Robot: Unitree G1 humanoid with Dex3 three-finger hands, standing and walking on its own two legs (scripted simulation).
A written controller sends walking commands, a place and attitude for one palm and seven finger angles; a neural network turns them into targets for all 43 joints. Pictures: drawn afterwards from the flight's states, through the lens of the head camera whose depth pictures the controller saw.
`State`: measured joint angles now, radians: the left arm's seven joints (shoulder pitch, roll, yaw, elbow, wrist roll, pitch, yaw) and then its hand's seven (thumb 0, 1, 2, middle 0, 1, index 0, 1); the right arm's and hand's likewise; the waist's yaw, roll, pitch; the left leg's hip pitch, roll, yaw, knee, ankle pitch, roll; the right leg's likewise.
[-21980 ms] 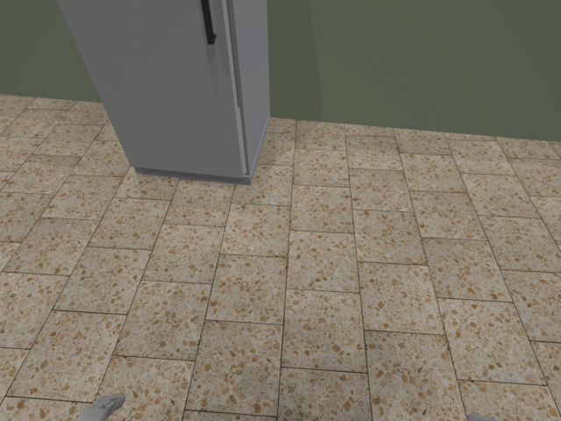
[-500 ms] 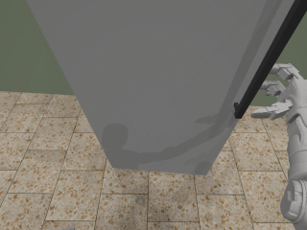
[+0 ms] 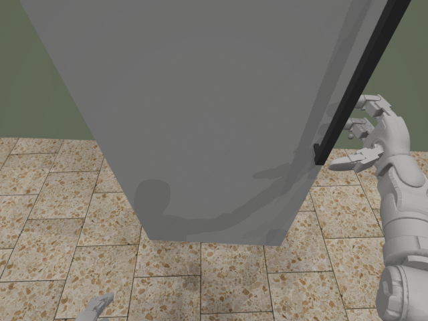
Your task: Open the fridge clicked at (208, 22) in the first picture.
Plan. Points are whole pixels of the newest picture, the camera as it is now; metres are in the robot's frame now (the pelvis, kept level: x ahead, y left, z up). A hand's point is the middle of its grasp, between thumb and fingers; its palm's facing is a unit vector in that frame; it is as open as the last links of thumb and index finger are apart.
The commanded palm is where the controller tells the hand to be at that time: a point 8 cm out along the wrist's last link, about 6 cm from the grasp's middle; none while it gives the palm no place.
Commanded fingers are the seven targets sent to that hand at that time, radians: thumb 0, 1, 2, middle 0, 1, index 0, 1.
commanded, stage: slide the fingers in behind the handle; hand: right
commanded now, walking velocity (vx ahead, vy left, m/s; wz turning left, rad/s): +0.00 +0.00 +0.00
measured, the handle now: (355, 74) +0.50 -0.18 +0.22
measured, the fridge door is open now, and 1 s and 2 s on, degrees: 0 0 0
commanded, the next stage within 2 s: grip the handle and tug to test in 1.14 s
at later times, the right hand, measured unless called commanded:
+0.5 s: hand (332, 135) +0.43 -0.16 +0.13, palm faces -0.02 +1.00 +0.00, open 14.0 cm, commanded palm +0.41 -0.21 +0.13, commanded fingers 0.00 0.50 -0.30 0.30 1.20 0.30 1.20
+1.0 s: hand (330, 134) +0.44 -0.16 +0.13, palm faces -0.02 +1.00 +0.01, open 14.0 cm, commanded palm +0.41 -0.21 +0.13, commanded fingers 0.00 0.50 -0.30 0.30 1.20 0.30 1.20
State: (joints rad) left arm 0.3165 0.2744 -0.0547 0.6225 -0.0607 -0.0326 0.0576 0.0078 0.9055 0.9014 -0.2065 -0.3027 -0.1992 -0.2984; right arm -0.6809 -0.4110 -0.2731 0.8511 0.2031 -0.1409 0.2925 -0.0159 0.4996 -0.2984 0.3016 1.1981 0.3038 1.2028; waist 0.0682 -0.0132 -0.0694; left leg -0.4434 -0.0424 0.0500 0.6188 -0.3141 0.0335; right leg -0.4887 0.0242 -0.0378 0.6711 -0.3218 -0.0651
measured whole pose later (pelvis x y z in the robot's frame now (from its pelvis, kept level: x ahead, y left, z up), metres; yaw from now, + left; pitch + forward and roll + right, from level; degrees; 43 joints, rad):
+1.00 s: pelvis +0.00 +0.02 +0.00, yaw +0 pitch +7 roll +1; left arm 0.33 0.27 -0.04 0.65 -0.06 -0.03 0.04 0.01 0.91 0.90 -0.21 -0.30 -0.20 -0.30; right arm -0.67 -0.36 -0.25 0.84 0.19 -0.14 0.22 -0.02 0.50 -0.30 0.29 1.20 0.29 1.20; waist 0.07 -0.01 -0.06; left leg -0.42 -0.06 0.04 0.60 -0.31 0.05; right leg -0.45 0.01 -0.04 0.64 -0.31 -0.05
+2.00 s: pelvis +0.00 +0.00 +0.00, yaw +1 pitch +7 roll +1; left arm 0.35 0.26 -0.03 0.64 -0.05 -0.02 0.03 0.01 0.91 0.90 -0.21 -0.30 -0.20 -0.30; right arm -0.64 -0.33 -0.24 0.78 0.18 -0.13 0.17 0.00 -0.76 -0.83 0.38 1.36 0.39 1.36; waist 0.07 -0.02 -0.08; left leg -0.42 -0.05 0.02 0.60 -0.31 0.03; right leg -0.44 0.02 -0.06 0.63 -0.32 -0.06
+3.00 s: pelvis +0.06 +0.00 +0.02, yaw +4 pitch +7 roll +1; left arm 0.27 0.25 -0.02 0.60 -0.04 0.00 0.02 0.01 0.91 0.90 -0.20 -0.30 -0.20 -0.30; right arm -0.25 -0.27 -0.25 0.24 0.22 0.08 0.15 0.01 -0.77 -0.83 0.28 1.33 0.30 1.36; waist 0.02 -0.03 -0.09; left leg -0.29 -0.06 0.00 0.52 -0.27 0.03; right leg -0.31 0.02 -0.07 0.55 -0.30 -0.04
